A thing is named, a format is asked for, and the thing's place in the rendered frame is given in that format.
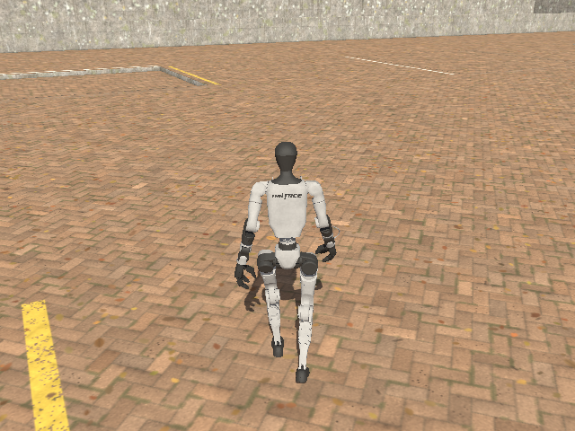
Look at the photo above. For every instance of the left robot forearm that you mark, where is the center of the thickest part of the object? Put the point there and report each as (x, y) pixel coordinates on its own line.
(245, 246)

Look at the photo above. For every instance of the right robot forearm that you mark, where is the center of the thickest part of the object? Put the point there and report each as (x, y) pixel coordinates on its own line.
(327, 234)

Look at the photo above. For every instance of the robot head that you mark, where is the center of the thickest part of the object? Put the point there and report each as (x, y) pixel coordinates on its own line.
(285, 153)

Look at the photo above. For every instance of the right robot upper arm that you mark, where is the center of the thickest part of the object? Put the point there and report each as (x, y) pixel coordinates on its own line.
(314, 189)

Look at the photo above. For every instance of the robot left hand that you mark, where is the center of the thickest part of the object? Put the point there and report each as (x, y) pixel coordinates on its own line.
(241, 277)

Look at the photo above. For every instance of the robot right hand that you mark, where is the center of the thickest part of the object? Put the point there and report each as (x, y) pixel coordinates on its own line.
(322, 249)

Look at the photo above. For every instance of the left robot upper arm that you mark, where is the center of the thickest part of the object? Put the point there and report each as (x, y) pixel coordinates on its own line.
(254, 207)

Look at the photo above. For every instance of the robot left shin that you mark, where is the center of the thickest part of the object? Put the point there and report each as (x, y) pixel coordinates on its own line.
(274, 318)

